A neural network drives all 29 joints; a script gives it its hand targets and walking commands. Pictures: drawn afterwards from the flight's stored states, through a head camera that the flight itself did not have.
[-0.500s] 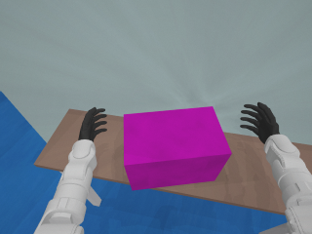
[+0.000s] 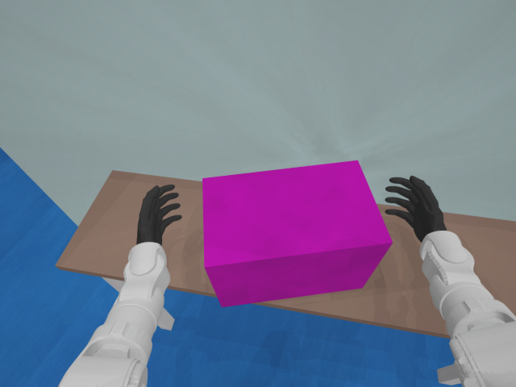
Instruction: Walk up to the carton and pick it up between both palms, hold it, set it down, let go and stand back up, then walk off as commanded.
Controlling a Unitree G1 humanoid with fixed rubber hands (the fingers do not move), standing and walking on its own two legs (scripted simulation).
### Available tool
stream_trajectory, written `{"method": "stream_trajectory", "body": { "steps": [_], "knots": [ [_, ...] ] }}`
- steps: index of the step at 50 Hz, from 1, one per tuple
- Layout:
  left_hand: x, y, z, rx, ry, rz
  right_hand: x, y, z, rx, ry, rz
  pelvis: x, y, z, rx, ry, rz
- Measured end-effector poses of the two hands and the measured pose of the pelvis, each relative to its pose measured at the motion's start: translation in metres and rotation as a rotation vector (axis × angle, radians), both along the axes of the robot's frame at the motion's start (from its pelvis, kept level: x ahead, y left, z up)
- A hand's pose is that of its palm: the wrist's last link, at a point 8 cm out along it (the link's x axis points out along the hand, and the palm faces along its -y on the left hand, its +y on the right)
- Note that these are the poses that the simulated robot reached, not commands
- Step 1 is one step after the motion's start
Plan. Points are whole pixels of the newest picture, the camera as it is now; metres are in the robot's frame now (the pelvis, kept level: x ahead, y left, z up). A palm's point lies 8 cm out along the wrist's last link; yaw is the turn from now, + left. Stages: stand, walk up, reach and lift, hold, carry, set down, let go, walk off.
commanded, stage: reach and lift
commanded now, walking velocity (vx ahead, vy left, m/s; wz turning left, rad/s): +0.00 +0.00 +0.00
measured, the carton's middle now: (287, 236) +0.38 +0.01 -0.03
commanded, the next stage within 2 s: none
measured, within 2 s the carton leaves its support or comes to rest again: leaves its support in 1.78 s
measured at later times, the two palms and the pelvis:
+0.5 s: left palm (176, 232) +0.34 +0.19 +0.02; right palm (399, 216) +0.40 -0.17 +0.02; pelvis +0.00 +0.00 +0.00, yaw +0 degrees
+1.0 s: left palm (176, 232) +0.34 +0.19 +0.02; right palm (398, 217) +0.40 -0.17 +0.02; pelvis +0.00 +0.00 +0.00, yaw +0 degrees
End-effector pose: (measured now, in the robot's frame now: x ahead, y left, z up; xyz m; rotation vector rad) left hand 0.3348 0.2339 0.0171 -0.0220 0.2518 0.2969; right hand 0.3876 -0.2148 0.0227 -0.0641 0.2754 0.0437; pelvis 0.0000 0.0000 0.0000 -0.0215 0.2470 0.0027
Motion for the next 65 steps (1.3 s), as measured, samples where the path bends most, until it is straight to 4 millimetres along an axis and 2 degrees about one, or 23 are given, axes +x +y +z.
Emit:
{"method": "stream_trajectory", "body": {
  "steps": [8, 17, 22, 65],
  "knots": [
    [0.000, -0.010, 0.001, -0.018, -0.017, -0.002, 0.005, 0.004, 0.007, 0.009, -0.025, 0.005, -0.003, -0.002, -0.001, 0.003, -0.001, -0.001],
    [0.006, -0.039, -0.002, 0.003, -0.015, -0.067, 0.008, 0.032, -0.003, 0.018, 0.000, 0.041, 0.000, -0.003, -0.001, 0.004, 0.004, -0.001],
    [0.009, -0.038, -0.002, 0.036, -0.018, -0.062, 0.012, 0.040, -0.004, 0.019, -0.003, 0.031, 0.003, -0.003, -0.001, 0.004, 0.008, 0.000],
    [0.009, -0.042, 0.000, 0.050, -0.046, -0.034, 0.015, 0.041, -0.004, 0.005, -0.013, -0.009, 0.004, -0.003, -0.001, 0.005, 0.010, 0.000]
  ]
}}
